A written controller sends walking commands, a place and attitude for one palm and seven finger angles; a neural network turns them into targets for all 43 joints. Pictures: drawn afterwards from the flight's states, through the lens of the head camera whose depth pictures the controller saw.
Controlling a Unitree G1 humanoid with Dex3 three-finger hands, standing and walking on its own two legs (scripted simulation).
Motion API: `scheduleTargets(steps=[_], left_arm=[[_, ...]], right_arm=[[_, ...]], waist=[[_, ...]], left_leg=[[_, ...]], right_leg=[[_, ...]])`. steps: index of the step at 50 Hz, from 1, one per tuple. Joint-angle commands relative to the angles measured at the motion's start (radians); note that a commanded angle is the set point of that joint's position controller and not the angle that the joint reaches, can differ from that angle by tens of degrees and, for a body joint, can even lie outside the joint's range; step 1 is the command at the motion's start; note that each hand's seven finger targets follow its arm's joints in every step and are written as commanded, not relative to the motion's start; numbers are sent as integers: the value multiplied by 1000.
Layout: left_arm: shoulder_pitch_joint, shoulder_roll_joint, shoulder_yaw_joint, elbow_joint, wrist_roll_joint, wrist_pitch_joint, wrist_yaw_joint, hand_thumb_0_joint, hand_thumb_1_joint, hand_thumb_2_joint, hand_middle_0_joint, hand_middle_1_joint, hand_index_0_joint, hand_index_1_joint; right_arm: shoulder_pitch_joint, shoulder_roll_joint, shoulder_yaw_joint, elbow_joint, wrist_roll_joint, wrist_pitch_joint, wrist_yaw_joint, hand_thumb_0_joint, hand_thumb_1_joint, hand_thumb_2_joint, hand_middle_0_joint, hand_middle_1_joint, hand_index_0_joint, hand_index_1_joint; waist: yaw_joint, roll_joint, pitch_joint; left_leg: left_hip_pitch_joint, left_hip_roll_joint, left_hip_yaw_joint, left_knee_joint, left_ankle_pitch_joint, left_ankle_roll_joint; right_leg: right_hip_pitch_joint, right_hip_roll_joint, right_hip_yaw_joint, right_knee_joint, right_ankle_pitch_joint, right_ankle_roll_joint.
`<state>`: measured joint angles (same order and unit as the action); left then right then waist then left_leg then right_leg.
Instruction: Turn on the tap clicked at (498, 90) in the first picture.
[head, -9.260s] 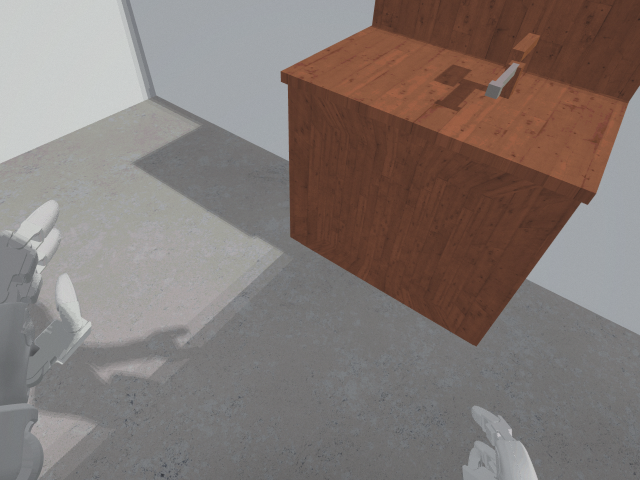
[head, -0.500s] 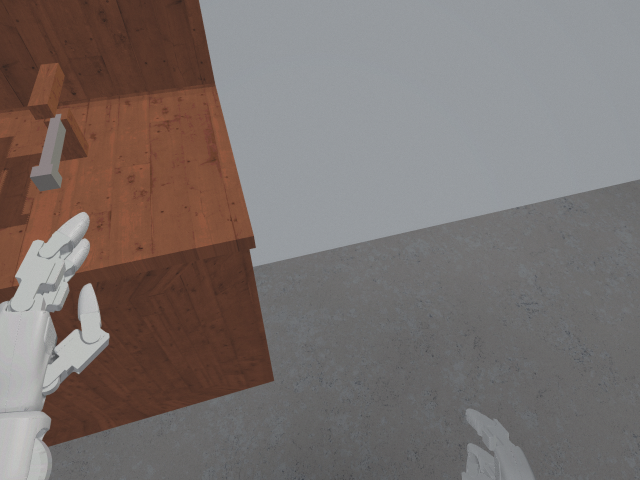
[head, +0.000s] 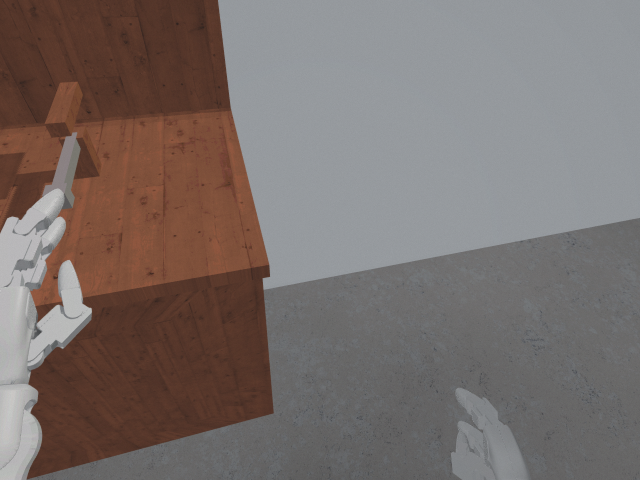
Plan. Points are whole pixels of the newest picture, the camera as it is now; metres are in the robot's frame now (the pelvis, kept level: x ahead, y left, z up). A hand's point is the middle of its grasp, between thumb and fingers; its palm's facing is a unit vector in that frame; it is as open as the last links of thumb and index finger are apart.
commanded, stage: shuffle to correct the standing spot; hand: left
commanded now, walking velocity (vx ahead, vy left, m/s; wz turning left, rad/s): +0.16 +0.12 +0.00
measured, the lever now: (59, 196) +0.44 +0.42 +0.09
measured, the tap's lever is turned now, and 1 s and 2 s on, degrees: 0 0 0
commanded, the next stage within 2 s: come to a stop and stand still in 0.74 s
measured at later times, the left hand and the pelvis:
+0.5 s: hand (94, 249) +0.28 +0.26 +0.18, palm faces +0.34 -0.82 -0.46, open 7.4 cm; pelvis +0.05 +0.03 -0.01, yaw +0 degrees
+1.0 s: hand (71, 187) +0.35 +0.31 +0.20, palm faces +0.40 -0.79 -0.46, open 7.4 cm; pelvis +0.13 +0.08 +0.00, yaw +0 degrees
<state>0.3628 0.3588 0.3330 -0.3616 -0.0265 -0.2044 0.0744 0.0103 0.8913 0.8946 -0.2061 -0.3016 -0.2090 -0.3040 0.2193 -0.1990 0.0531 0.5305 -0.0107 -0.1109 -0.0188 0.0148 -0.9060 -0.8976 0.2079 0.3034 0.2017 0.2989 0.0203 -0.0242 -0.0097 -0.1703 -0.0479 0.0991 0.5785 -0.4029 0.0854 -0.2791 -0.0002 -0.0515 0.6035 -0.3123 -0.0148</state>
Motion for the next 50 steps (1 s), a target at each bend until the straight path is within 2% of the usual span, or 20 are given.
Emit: scheduleTargets(steps=[1,3,5,7,9,10,11,13,19,20,22,26,34,36,38,40,44,46,48,50], left_arm=[[-84,220,153,-370,-17,-92,31,0,900,900,-200,-300,-200,-300],[-49,209,147,-391,-27,-99,36,0,900,900,-200,-300,-200,-300],[-30,207,164,-398,-32,-109,49,0,900,900,-200,-300,-200,-300],[-36,201,168,-411,-29,-101,48,0,900,900,-200,-300,-200,-300],[-45,185,151,-376,-24,-90,43,0,900,900,-200,-300,-200,-300],[-51,176,147,-370,-25,-89,39,0,900,900,-200,-300,-200,-300],[-87,172,141,-410,-17,-96,42,0,900,900,-200,-300,-200,-300],[-70,197,172,-304,-9,-104,43,0,900,900,-200,-300,-200,-300],[-58,198,157,-337,8,-87,42,0,900,900,-200,-300,-200,-300],[-5,210,164,-320,12,-80,45,0,900,900,-200,-300,-200,-300],[81,233,195,-251,-4,-59,44,0,900,900,-200,-300,-200,-300],[56,228,215,-285,-22,-65,33,0,900,900,-200,-300,-200,-300],[-21,173,135,-305,-3,-66,61,0,900,900,-200,-300,-200,-300],[-57,180,129,-390,3,-79,62,0,900,900,-200,-300,-200,-300],[-74,192,131,-426,5,-91,62,0,900,900,-200,-300,-200,-300],[-56,209,152,-407,12,-78,63,0,900,900,-200,-300,-200,-300],[24,210,189,-370,10,-64,73,0,900,900,-200,-300,-200,-300],[57,229,206,-315,10,-51,74,0,900,900,-200,-300,-200,-300],[35,202,201,-266,-17,-28,70,0,900,900,-200,-300,-200,-300],[19,193,190,-247,-19,-28,73,0,900,900,-200,-300,-200,-300]], right_arm=[[-93,-136,-76,-161,9,-50,4,0,-900,-900,200,300,200,300],[-94,-145,-94,-153,16,-55,16,0,-900,-900,200,300,200,300],[-97,-143,-88,-129,15,-44,27,0,-900,-900,200,300,200,300],[-93,-132,-82,-117,7,-21,30,0,-900,-900,200,300,200,300],[-67,-98,-72,-81,11,-12,16,0,-900,-900,200,300,200,300],[-55,-127,-87,-79,17,-19,5,0,-900,-900,200,300,200,300],[-59,-163,-107,-95,17,-29,-1,0,-900,-900,200,300,200,300],[-75,-125,-105,-108,18,-47,-6,0,-900,-900,200,300,200,300],[-98,-129,-79,-107,27,-71,10,0,-900,-900,200,300,200,300],[-107,-124,-75,-112,25,-68,10,0,-900,-900,200,300,200,300],[-100,-126,-88,-116,16,-43,12,0,-900,-900,200,300,200,300],[-80,-132,-93,-72,19,-40,13,0,-900,-900,200,300,200,300],[-81,-104,-95,-66,2,-80,-20,0,-900,-900,200,300,200,300],[-71,-139,-119,-83,12,-86,-24,0,-900,-900,200,300,200,300],[-71,-156,-128,-96,23,-83,-17,0,-900,-900,200,300,200,300],[-80,-140,-120,-92,13,-78,-13,0,-900,-900,200,300,200,300],[-87,-133,-106,-97,32,-67,-4,0,-900,-900,200,300,200,300],[-81,-103,-94,-104,24,-52,-5,0,-900,-900,200,300,200,300],[-91,-101,-91,-101,26,-48,1,0,-900,-900,200,300,200,300],[-87,-99,-78,-80,28,-46,-4,0,-900,-900,200,300,200,300]], waist=[[17,18,-187],[28,-104,-181],[29,-69,-92],[-1,-8,-41],[-45,110,-86],[-51,234,-90],[-41,474,-97],[-28,257,-42],[8,195,-88],[22,105,-99],[19,-299,-50],[-8,-51,10],[4,-54,-133],[-7,111,-177],[-10,274,-193],[-18,305,-104],[7,212,-89],[-3,-97,-91],[6,-211,-27],[1,-152,-19]], left_leg=[[-164,85,-78,154,638,-105],[-423,13,-67,451,309,-131],[-546,132,-273,520,-196,-63],[-366,180,-257,290,-125,-53],[21,41,-37,52,215,-89],[117,84,-127,-60,222,-67],[151,266,-427,-212,210,22],[25,342,-512,-253,210,164],[-219,216,-211,-108,210,56],[-337,168,-159,-1,108,21],[-579,18,-75,538,-55,-69],[-565,125,-160,629,52,-106],[-53,37,62,-75,253,-64],[122,138,-95,-122,374,-2],[235,348,-391,-174,541,131],[136,330,-364,-180,557,142],[-134,232,-148,-76,357,23],[-276,95,-15,160,183,-65],[-356,62,-61,361,-48,-116],[-364,104,-103,353,-75,-112]], right_leg=[[321,-113,158,-3,506,-125],[454,-294,413,-81,607,-271],[351,-440,543,-139,533,-288],[109,-363,374,-121,315,-198],[-133,-137,85,-24,43,-94],[-201,-48,27,154,-31,-52],[-316,41,-28,413,-233,3],[-340,33,58,597,-277,-2],[119,-2,-36,19,-60,2],[266,-36,35,-106,-36,-13],[273,-399,637,-384,-148,-155],[120,-350,439,-342,21,-189],[123,-184,99,-107,283,-66],[6,-122,62,109,285,-6],[-239,-20,5,412,-215,30],[-265,-40,-3,378,-285,18],[81,-16,-58,-38,-9,10],[199,-160,225,-234,161,-52],[142,-339,440,-311,375,-170],[161,-326,339,-236,578,-177]])
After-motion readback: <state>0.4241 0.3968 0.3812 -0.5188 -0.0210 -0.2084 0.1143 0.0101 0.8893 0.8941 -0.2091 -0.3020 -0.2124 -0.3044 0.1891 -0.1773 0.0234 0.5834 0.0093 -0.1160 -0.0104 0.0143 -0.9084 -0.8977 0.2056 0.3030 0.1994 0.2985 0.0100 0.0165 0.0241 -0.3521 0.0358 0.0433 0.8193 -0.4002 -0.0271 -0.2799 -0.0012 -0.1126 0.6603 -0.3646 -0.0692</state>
